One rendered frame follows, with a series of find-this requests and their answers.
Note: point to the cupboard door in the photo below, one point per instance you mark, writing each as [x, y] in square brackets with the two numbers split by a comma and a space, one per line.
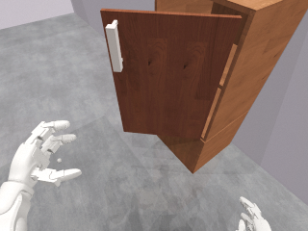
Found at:
[172, 64]

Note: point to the robot left hand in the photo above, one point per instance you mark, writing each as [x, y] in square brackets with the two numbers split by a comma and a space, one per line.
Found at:
[24, 167]

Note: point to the handle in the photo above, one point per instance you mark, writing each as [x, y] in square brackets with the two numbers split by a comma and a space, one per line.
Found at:
[114, 46]

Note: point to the robot right hand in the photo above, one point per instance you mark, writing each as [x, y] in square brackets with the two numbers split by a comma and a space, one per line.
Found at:
[253, 220]

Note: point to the robot left forearm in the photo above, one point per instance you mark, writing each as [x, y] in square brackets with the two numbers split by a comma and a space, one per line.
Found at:
[15, 204]

